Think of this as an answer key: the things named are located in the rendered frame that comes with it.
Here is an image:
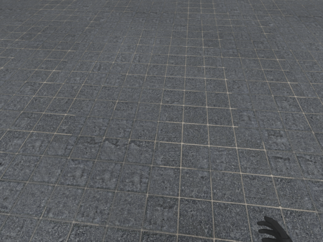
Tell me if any robot right hand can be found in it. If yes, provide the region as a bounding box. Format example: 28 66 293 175
257 216 293 242

